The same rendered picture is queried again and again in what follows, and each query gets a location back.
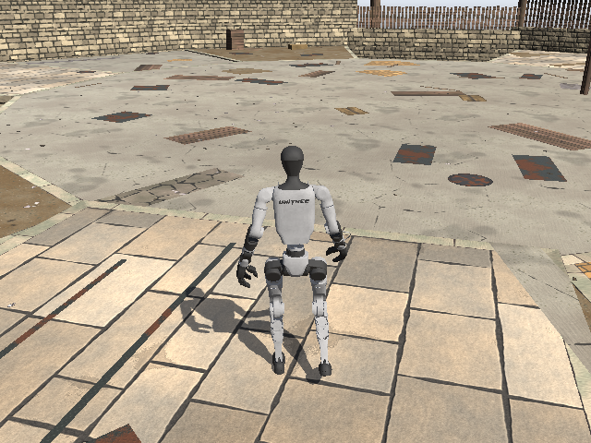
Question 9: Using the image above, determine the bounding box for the right robot foot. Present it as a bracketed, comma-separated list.
[319, 360, 332, 377]

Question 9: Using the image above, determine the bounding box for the humanoid robot torso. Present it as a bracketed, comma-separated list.
[272, 182, 315, 277]

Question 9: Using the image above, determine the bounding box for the robot left forearm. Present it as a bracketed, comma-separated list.
[238, 224, 259, 268]

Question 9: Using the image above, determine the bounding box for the robot left hand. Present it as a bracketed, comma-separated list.
[236, 263, 258, 288]

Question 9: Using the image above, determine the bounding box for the robot right hand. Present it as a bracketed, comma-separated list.
[326, 246, 347, 262]

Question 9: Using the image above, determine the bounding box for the robot right forearm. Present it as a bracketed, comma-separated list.
[330, 221, 346, 250]

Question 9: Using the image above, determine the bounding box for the robot right upper arm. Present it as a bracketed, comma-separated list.
[313, 185, 339, 235]

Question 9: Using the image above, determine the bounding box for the robot left upper arm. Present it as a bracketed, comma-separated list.
[249, 186, 274, 239]

